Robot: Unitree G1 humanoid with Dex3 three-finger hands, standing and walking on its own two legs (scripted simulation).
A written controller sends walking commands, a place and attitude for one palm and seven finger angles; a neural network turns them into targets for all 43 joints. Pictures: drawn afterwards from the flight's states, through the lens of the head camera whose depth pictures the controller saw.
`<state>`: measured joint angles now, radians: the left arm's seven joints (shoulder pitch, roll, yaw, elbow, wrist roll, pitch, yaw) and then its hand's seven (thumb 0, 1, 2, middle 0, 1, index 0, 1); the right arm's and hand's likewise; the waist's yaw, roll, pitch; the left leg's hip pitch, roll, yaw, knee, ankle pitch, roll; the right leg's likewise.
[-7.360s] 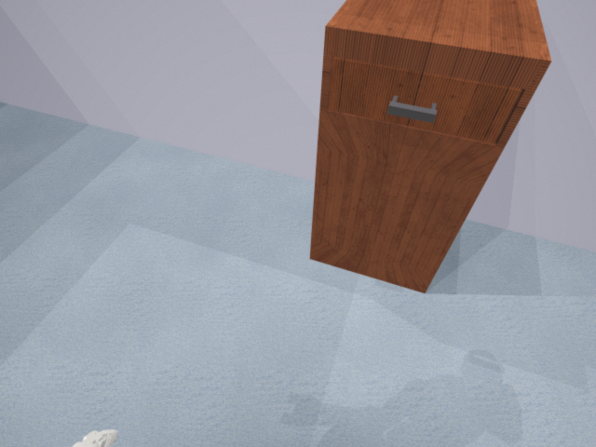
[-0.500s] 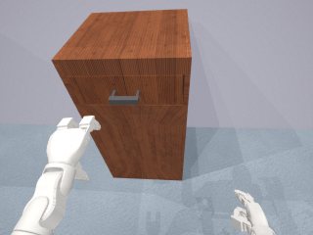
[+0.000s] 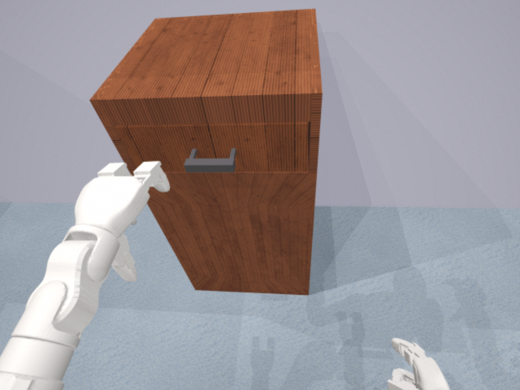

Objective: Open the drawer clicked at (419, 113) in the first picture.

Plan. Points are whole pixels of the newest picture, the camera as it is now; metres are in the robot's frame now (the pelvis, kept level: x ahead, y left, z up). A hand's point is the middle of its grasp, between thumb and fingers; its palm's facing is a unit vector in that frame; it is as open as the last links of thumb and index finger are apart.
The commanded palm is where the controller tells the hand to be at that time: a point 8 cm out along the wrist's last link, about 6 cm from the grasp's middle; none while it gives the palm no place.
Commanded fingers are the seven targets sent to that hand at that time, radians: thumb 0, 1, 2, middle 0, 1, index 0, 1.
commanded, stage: raise the hand with hooked fingers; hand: left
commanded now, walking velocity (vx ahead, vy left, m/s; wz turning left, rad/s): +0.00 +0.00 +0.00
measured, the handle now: (211, 159) +0.57 +0.20 +0.01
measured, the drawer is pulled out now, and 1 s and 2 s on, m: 0.00 0.00 0.00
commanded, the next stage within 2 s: move the hooked fingers above the handle in 0.18 s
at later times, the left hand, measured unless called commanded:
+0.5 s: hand (149, 220) +0.32 +0.22 +0.10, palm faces +0.02 -0.05 -1.00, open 13.8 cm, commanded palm +0.31 +0.23 +0.16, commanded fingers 0.00 -0.50 0.30 -0.30 -1.20 -0.30 -1.20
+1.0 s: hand (173, 191) +0.40 +0.21 +0.08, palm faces -0.01 -0.02 -1.00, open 13.8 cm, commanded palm +0.39 +0.22 +0.14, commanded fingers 0.00 -0.50 0.30 -0.30 -1.20 -0.30 -1.20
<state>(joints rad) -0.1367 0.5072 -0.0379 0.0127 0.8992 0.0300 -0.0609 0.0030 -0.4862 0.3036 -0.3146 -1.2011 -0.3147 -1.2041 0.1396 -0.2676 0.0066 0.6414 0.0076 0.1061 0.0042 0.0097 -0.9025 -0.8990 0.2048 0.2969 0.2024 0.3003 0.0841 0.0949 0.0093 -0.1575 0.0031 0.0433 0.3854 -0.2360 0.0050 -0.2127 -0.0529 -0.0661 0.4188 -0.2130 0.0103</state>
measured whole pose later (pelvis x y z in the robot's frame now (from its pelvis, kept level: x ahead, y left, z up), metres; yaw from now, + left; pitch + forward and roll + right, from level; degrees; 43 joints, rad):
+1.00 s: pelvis +0.01 +0.00 -0.01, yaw -1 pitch +6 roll +1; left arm -0.47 0.46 -0.11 0.47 0.98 0.00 0.07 0.00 -0.49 0.30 -0.32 -1.20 -0.32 -1.20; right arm 0.22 -0.27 -0.03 0.68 0.03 0.09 -0.03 0.01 -0.90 -0.90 0.20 0.30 0.20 0.30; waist 0.03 0.06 -0.03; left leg -0.28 0.01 0.05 0.45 -0.27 0.00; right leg -0.34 -0.05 -0.06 0.49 -0.25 0.00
